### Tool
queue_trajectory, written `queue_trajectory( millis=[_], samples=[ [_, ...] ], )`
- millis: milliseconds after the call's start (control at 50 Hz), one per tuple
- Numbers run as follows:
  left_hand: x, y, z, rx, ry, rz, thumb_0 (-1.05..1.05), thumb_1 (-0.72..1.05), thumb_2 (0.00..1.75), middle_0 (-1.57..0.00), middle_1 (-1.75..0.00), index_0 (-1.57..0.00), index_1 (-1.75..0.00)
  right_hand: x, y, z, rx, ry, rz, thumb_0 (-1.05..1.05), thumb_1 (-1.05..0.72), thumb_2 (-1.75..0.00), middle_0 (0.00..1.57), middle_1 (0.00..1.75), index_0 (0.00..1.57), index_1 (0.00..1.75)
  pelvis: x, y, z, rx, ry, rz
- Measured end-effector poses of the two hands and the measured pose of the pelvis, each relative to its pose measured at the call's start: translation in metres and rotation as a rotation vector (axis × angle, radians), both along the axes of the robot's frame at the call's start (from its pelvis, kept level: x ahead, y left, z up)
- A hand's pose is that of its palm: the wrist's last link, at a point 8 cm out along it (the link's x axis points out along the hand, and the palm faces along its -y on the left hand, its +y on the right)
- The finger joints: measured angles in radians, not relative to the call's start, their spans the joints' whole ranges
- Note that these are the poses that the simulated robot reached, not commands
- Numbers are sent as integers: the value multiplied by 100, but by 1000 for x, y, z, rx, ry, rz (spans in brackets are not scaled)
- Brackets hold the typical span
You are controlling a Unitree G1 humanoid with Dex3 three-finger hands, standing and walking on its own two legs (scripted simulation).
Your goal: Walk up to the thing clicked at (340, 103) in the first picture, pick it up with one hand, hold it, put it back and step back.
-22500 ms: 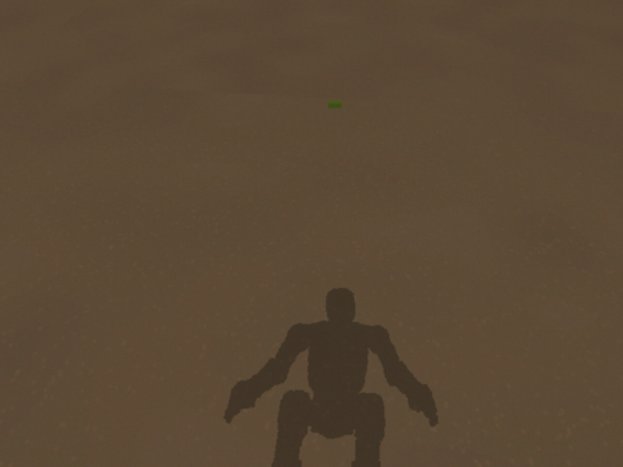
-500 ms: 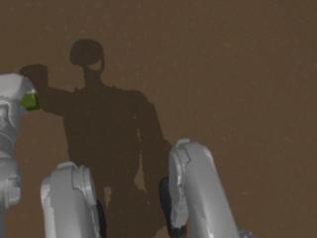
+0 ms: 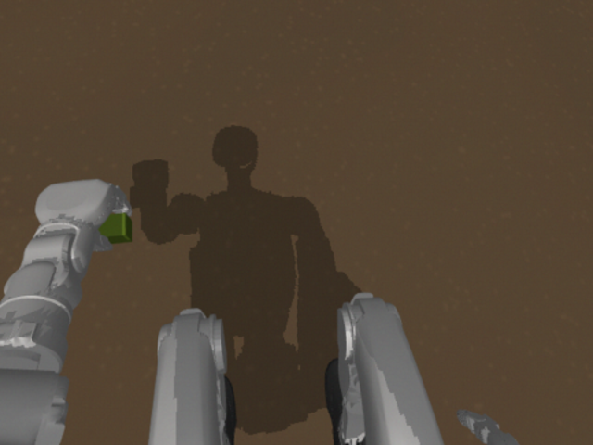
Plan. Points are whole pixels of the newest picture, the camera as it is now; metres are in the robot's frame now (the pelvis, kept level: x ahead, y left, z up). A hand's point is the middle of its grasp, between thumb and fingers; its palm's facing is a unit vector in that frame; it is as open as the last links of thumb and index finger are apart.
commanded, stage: lift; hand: left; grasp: from above
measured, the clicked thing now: (99, 230) +0.45 +0.28 -0.14
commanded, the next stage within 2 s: hold in 1.06 s
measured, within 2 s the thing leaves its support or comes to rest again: neither
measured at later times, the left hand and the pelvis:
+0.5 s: hand (4, 217) +0.37 +0.25 +0.11, palm faces -0.43 -0.11 -0.90, open 6.5 cm; pelvis +0.02 +0.00 +0.18, yaw +2 degrees
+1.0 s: hand out of the picture +0.38 +0.24 +0.21, palm faces -0.44 -0.12 -0.89, open 6.6 cm; pelvis +0.07 +0.00 +0.29, yaw +2 degrees
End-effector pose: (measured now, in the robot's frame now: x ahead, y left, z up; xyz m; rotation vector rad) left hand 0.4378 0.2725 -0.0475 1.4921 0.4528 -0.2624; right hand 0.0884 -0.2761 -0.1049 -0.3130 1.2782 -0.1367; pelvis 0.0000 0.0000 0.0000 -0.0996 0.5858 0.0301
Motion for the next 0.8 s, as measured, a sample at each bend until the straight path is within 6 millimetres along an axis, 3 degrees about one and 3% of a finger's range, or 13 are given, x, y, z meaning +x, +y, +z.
queue_trajectory(
  millis=[240,480,640,800],
  samples=[
    [-38,-6,101,-15,-19,29,0,51,7,-102,-11,-105,-10,37,13,77,17,-131,-20,1,-91,-90,20,30,20,30,2,-2,83,25,-79,12],
    [-62,-17,204,-23,-9,45,0,51,6,-103,-9,-106,-8,49,20,172,21,-200,-63,1,-90,-90,20,30,21,30,20,-1,178,55,-195,15],
    [-65,-24,249,-22,7,53,0,51,7,-103,-10,-105,-9,52,16,221,4,-223,-91,1,-90,-90,20,30,21,30,36,-2,226,65,-263,14],
    [-61,-30,283,-17,5,60,0,49,10,-102,-11,-104,-11,55,13,256,2,-217,-102,1,-90,-90,20,30,20,30,50,-1,261,75,-321,12]
  ],
)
